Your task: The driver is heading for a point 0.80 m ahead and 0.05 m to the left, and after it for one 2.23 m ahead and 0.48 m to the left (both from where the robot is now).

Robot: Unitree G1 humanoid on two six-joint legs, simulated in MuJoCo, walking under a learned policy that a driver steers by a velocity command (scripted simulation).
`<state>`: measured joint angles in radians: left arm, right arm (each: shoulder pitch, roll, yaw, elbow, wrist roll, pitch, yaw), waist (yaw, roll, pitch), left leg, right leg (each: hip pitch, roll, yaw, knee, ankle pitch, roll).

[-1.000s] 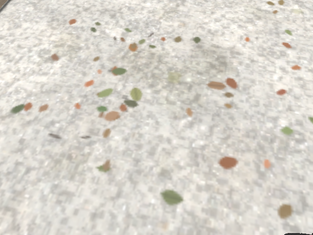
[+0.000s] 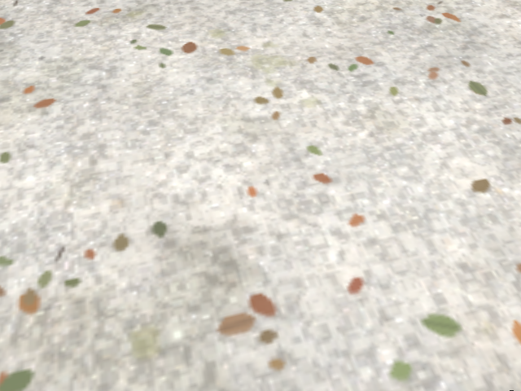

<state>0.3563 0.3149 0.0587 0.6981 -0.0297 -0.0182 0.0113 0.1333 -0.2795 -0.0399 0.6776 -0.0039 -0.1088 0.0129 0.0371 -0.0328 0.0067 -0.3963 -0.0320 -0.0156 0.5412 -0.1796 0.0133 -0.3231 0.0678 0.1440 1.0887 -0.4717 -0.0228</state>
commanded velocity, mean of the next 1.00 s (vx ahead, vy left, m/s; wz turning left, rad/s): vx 0.50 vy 0.00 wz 0.05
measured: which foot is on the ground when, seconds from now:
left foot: down 0.00-0.42, up 0.44-0.94, down 0.96-1.00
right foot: up 0.00-0.40, down 0.42-0.96, up 0.98-1.00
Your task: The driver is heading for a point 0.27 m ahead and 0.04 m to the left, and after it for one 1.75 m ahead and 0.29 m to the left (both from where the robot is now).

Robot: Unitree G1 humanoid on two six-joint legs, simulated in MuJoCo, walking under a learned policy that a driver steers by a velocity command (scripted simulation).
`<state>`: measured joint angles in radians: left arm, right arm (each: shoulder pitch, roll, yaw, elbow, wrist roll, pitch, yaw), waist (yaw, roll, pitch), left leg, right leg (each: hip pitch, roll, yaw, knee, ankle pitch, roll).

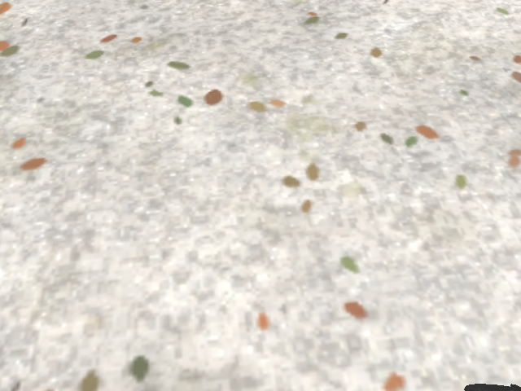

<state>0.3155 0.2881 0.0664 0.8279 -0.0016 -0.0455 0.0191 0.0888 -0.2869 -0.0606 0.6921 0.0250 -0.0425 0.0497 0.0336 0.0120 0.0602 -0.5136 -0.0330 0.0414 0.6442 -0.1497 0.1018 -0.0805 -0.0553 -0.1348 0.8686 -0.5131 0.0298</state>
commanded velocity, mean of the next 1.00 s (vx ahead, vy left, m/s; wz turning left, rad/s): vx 0.14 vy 0.00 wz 0.42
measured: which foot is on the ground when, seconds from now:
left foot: down 0.00-0.40, up 0.42-0.76, down 0.78-1.00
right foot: up 0.00-0.38, down 0.40-1.00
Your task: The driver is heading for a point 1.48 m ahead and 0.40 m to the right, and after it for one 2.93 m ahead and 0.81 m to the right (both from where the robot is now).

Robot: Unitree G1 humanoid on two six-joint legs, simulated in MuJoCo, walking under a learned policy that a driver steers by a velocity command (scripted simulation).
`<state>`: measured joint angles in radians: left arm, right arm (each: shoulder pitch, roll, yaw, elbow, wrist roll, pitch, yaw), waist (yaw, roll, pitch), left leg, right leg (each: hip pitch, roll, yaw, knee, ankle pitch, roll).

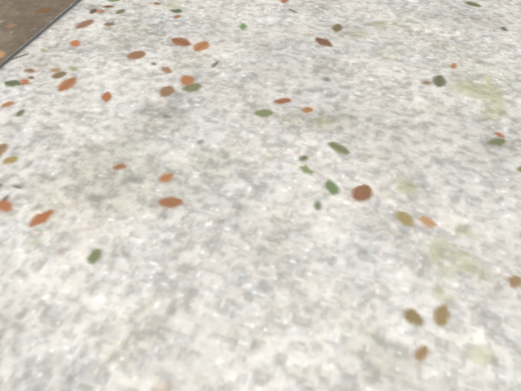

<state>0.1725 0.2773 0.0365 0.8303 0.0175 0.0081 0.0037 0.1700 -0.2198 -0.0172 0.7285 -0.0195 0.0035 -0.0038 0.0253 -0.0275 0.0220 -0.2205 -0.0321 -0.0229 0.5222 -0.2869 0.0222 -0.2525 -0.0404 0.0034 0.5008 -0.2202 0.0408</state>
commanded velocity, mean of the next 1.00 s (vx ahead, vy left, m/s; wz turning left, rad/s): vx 0.00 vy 0.00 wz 0.02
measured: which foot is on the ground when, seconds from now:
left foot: down 0.00-1.00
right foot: down 0.00-1.00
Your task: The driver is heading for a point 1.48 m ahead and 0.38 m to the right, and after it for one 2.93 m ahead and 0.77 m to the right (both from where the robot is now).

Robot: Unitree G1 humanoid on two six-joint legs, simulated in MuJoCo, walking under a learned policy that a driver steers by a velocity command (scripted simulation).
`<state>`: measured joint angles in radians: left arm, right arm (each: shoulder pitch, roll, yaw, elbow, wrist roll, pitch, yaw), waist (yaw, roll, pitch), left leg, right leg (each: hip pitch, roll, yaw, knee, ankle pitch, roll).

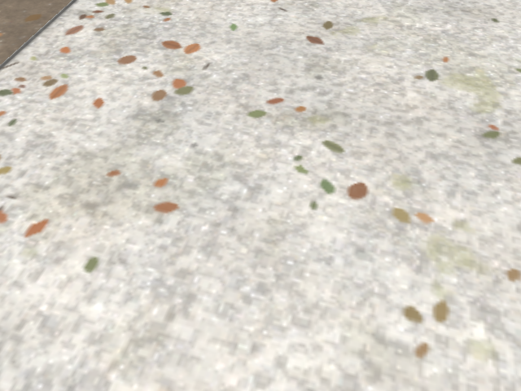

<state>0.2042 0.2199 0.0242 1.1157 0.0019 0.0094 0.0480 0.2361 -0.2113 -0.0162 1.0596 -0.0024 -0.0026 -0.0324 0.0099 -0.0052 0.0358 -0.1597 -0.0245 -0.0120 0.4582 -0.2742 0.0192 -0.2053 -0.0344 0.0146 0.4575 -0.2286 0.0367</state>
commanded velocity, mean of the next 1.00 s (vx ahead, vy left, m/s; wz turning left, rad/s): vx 0.15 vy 0.00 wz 0.00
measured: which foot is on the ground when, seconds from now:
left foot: down 0.00-0.78, up 0.80-1.00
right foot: down 0.00-1.00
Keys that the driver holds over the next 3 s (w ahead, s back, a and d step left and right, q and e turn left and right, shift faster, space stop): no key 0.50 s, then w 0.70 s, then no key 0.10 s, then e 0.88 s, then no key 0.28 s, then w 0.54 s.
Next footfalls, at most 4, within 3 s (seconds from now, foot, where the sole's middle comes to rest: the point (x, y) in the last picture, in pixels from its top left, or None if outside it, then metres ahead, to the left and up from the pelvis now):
1.24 left None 0.47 0.08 -0.78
1.74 right None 0.51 -0.16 -0.78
2.22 left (252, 361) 0.59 0.06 -0.78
2.58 right None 0.44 -0.15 -0.78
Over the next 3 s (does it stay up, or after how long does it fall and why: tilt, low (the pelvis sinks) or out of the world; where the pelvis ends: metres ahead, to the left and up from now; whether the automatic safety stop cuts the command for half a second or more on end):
stays up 0.64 -0.07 -0.02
